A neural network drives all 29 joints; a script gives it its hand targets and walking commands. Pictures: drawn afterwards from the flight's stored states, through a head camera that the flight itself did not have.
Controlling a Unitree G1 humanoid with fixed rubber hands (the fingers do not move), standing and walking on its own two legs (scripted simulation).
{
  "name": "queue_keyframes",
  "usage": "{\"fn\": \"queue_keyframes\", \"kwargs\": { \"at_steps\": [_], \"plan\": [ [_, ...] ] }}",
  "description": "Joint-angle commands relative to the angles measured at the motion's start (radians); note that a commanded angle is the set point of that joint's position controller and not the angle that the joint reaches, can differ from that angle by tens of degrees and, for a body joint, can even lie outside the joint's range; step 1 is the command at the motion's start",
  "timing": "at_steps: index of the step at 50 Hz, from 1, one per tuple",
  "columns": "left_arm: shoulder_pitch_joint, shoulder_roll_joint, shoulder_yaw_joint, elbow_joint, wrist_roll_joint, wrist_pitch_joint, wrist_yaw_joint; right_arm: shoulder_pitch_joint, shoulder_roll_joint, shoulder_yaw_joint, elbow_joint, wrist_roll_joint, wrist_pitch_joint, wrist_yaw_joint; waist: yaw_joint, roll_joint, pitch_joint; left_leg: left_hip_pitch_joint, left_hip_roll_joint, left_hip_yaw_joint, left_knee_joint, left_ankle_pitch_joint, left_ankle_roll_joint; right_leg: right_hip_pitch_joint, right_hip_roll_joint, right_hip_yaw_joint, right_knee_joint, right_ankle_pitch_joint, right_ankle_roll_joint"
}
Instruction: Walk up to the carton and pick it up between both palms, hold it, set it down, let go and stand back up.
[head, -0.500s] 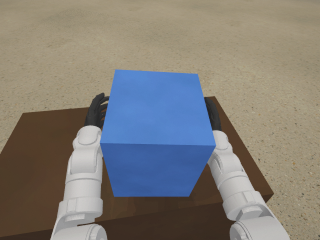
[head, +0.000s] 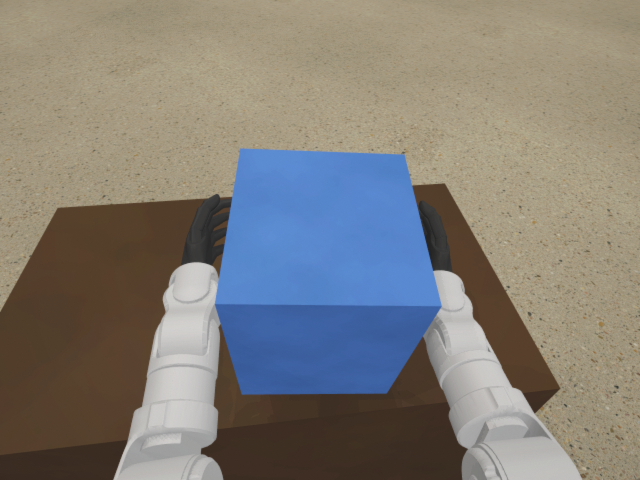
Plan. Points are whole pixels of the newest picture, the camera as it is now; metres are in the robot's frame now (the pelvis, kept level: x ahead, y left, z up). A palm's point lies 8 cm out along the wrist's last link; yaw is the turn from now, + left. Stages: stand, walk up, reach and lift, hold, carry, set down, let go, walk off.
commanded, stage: set down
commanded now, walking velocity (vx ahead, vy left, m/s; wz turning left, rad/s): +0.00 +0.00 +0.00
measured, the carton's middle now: (319, 280) +0.36 +0.01 +0.08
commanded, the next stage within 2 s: none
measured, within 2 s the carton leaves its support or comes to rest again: rests again in 1.62 s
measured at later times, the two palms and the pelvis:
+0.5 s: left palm (211, 280) +0.37 +0.15 +0.08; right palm (428, 279) +0.38 -0.14 +0.06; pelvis +0.01 +0.00 +0.00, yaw +0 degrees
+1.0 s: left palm (220, 293) +0.38 +0.15 +0.04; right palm (424, 287) +0.39 -0.14 +0.03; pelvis +0.02 +0.00 +0.00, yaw +0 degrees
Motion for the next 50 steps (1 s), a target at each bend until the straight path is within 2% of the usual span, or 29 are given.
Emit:
{"fn": "queue_keyframes", "kwargs": {
  "at_steps": [1, 4, 5, 6, 7, 9, 10, 11, 13, 14, 17, 18, 19, 20, 21, 22, 23, 26, 27, 28, 29, 30, 35, 39, 40, 42, 44, 45, 50],
  "plan": [
    [-0.478, -0.535, -0.366, 0.000, 0.041, -0.091, -0.092, -0.607, 0.510, 0.295, -0.175, -0.146, -0.094, 0.171, 0.053, -0.046, -0.420, 0.193, -0.047, 0.072, -0.014, 0.288, 0.024, 0.111, 0.032, -0.090, -0.105, 0.279, 0.024],
    [-0.418, -0.533, -0.311, 0.072, 0.078, -0.062, -0.100, -0.601, 0.469, 0.260, -0.127, -0.148, -0.083, 0.180, 0.069, -0.050, -0.310, 0.174, -0.042, 0.069, -0.041, 0.243, 0.029, 0.093, 0.035, -0.090, -0.122, 0.193, 0.024],
    [-0.421, -0.572, -0.341, 0.041, 0.060, -0.061, -0.106, -0.623, 0.463, 0.270, -0.192, -0.146, -0.095, 0.174, 0.037, -0.046, -0.368, 0.213, -0.042, 0.064, -0.027, 0.299, 0.019, 0.088, 0.049, -0.104, -0.120, 0.236, 0.023],
    [-0.397, -0.559, -0.327, 0.031, 0.067, -0.064, -0.098, -0.611, 0.459, 0.260, -0.172, -0.149, -0.105, 0.177, 0.059, -0.050, -0.354, 0.204, -0.042, 0.070, -0.017, 0.318, 0.017, 0.082, 0.044, -0.102, -0.115, 0.252, 0.022],
    [-0.440, -0.582, -0.387, -0.021, 0.037, -0.088, -0.096, -0.611, 0.479, 0.280, -0.169, -0.143, -0.120, 0.172, 0.036, -0.024, -0.439, 0.203, -0.044, 0.067, -0.005, 0.367, 0.007, 0.105, 0.042, -0.101, -0.101, 0.317, 0.021],
    [-0.415, -0.557, -0.337, 0.000, 0.072, -0.100, -0.101, -0.555, 0.493, 0.272, -0.122, -0.154, -0.114, 0.170, 0.056, -0.035, -0.404, 0.167, -0.050, 0.077, -0.011, 0.358, 0.010, 0.139, 0.031, -0.089, -0.088, 0.366, 0.035],
    [-0.432, -0.574, -0.343, 0.002, 0.067, -0.095, -0.099, -0.613, 0.484, 0.261, -0.157, -0.147, -0.126, 0.173, 0.038, -0.029, -0.423, 0.188, -0.044, 0.071, -0.004, 0.375, 0.002, 0.127, 0.038, -0.097, -0.088, 0.376, 0.031],
    [-0.413, -0.592, -0.353, -0.003, 0.055, -0.111, -0.094, -0.643, 0.504, 0.309, -0.216, -0.137, -0.147, 0.174, 0.071, -0.035, -0.497, 0.193, -0.044, 0.073, 0.014, 0.415, 0.008, 0.139, 0.041, -0.092, -0.078, 0.420, 0.031],
    [-0.439, -0.607, -0.377, -0.009, 0.051, -0.147, -0.079, -0.629, 0.506, 0.279, -0.172, -0.156, -0.166, 0.183, 0.061, -0.020, -0.547, 0.184, -0.036, 0.073, 0.017, 0.424, -0.006, 0.099, 0.045, -0.106, -0.077, 0.380, 0.019],
    [-0.423, -0.601, -0.379, -0.006, 0.052, -0.165, -0.074, -0.650, 0.522, 0.304, -0.221, -0.163, -0.188, 0.184, 0.085, -0.005, -0.595, 0.178, -0.040, 0.077, 0.026, 0.444, -0.005, 0.099, 0.045, -0.101, -0.071, 0.425, 0.017],
    [-0.462, -0.601, -0.342, 0.043, 0.078, -0.177, -0.060, -0.621, 0.509, 0.209, -0.129, -0.195, -0.179, 0.199, 0.060, 0.010, -0.497, 0.145, -0.035, 0.091, 0.001, 0.361, -0.008, 0.045, 0.048, -0.107, -0.096, 0.291, 0.005],
    [-0.459, -0.585, -0.318, 0.063, 0.093, -0.189, -0.052, -0.606, 0.499, 0.214, -0.085, -0.200, -0.181, 0.203, 0.093, -0.021, -0.475, 0.163, -0.030, 0.095, -0.001, 0.361, -0.001, 0.040, 0.047, -0.097, -0.109, 0.275, 0.008],
    [-0.446, -0.598, -0.346, 0.061, 0.070, -0.199, -0.061, -0.568, 0.506, 0.214, -0.080, -0.210, -0.182, 0.196, 0.053, -0.010, -0.482, 0.171, -0.031, 0.083, 0.000, 0.370, 0.004, 0.039, 0.042, -0.100, -0.109, 0.306, 0.010],
    [-0.434, -0.587, -0.330, 0.067, 0.095, -0.197, -0.058, -0.544, 0.485, 0.194, -0.031, -0.228, -0.177, 0.204, 0.070, 0.012, -0.435, 0.185, -0.020, 0.086, -0.012, 0.371, -0.013, 0.030, 0.046, -0.108, -0.111, 0.268, 0.004],
    [-0.420, -0.587, -0.332, 0.108, 0.086, -0.193, -0.057, -0.558, 0.474, 0.156, -0.025, -0.231, -0.184, 0.206, 0.042, 0.002, -0.424, 0.183, -0.016, 0.079, -0.003, 0.378, -0.010, 0.006, 0.049, -0.105, -0.119, 0.261, -0.005],
    [-0.446, -0.565, -0.261, 0.150, 0.111, -0.188, -0.060, -0.588, 0.476, 0.155, -0.038, -0.237, -0.171, 0.210, 0.088, -0.025, -0.379, 0.142, -0.022, 0.101, -0.022, 0.298, 0.005, 0.020, 0.045, -0.086, -0.119, 0.206, 0.001],
    [-0.454, -0.551, -0.235, 0.169, 0.117, -0.176, -0.065, -0.591, 0.458, 0.117, 0.000, -0.241, -0.167, 0.219, 0.080, -0.030, -0.342, 0.118, -0.021, 0.100, -0.041, 0.243, 0.014, 0.003, 0.045, -0.103, -0.136, 0.129, -0.001],
    [-0.471, -0.586, -0.281, 0.143, 0.102, -0.209, -0.057, -0.581, 0.488, 0.125, -0.019, -0.268, -0.195, 0.221, 0.058, -0.013, -0.429, 0.091, -0.024, 0.099, -0.036, 0.262, 0.010, 0.037, 0.039, -0.100, -0.107, 0.226, 0.005],
    [-0.486, -0.587, -0.288, 0.119, 0.081, -0.226, -0.046, -0.613, 0.491, 0.138, -0.006, -0.242, -0.205, 0.231, 0.086, 0.004, -0.455, 0.100, -0.022, 0.107, -0.028, 0.293, 0.001, 0.009, 0.046, -0.103, -0.103, 0.212, 0.001],
    [-0.534, -0.615, -0.319, 0.102, 0.066, -0.250, -0.038, -0.639, 0.508, 0.121, -0.036, -0.267, -0.229, 0.236, 0.065, 0.025, -0.527, 0.116, -0.020, 0.100, -0.003, 0.329, -0.011, -0.008, 0.050, -0.106, -0.090, 0.241, -0.006],
    [-0.525, -0.585, -0.280, 0.126, 0.081, -0.267, -0.033, -0.622, 0.532, 0.131, -0.001, -0.264, -0.222, 0.237, 0.096, 0.014, -0.526, 0.070, -0.029, 0.107, -0.007, 0.320, 0.001, 0.021, 0.044, -0.098, -0.087, 0.268, 0.002],
    [-0.497, -0.609, -0.300, 0.134, 0.065, -0.284, -0.031, -0.627, 0.548, 0.158, -0.053, -0.265, -0.240, 0.229, 0.086, -0.028, -0.559, 0.076, -0.028, 0.103, 0.000, 0.354, -0.002, 0.039, 0.038, -0.084, -0.081, 0.345, 0.008],
    [-0.537, -0.581, -0.206, 0.203, 0.120, -0.303, -0.026, -0.602, 0.503, 0.040, 0.110, -0.323, -0.232, 0.246, 0.096, 0.014, -0.469, 0.054, -0.020, 0.125, -0.031, 0.263, -0.004, -0.033, 0.040, -0.103, -0.099, 0.185, -0.012],
    [-0.522, -0.574, -0.222, 0.198, 0.101, -0.332, -0.020, -0.580, 0.530, 0.057, 0.101, -0.331, -0.245, 0.245, 0.084, -0.014, -0.482, 0.018, -0.027, 0.117, -0.024, 0.282, 0.005, 0.009, 0.040, -0.083, -0.080, 0.261, 0.000],
    [-0.541, -0.543, -0.177, 0.219, 0.132, -0.336, -0.023, -0.579, 0.533, 0.031, 0.130, -0.349, -0.244, 0.246, 0.105, 0.004, -0.488, -0.003, -0.026, 0.130, -0.027, 0.254, 0.002, 0.019, 0.028, -0.076, -0.074, 0.225, 0.002],
    [-0.559, -0.588, -0.240, 0.189, 0.085, -0.367, -0.015, -0.590, 0.555, 0.037, 0.094, -0.356, -0.274, 0.244, 0.062, -0.012, -0.580, 0.020, -0.022, 0.122, 0.001, 0.306, -0.002, -0.005, 0.035, -0.083, -0.065, 0.292, -0.003],
    [-0.555, -0.614, -0.252, 0.209, 0.081, -0.389, -0.011, -0.607, 0.557, 0.028, 0.097, -0.363, -0.296, 0.246, 0.055, -0.007, -0.605, 0.039, -0.016, 0.112, 0.014, 0.359, -0.012, -0.032, 0.042, -0.101, -0.064, 0.304, -0.008],
    [-0.515, -0.608, -0.242, 0.244, 0.102, -0.393, -0.008, -0.582, 0.554, 0.033, 0.120, -0.362, -0.298, 0.245, 0.077, 0.009, -0.592, 0.023, -0.023, 0.119, 0.011, 0.353, -0.014, -0.016, 0.042, -0.088, -0.066, 0.323, -0.011],
    [-0.511, -0.615, -0.251, 0.249, 0.114, -0.450, 0.004, -0.559, 0.573, 0.055, 0.163, -0.377, -0.338, 0.235, 0.076, 0.024, -0.665, -0.017, -0.022, 0.110, 0.037, 0.424, -0.027, 0.019, 0.042, -0.085, -0.027, 0.448, -0.002]
  ]
}}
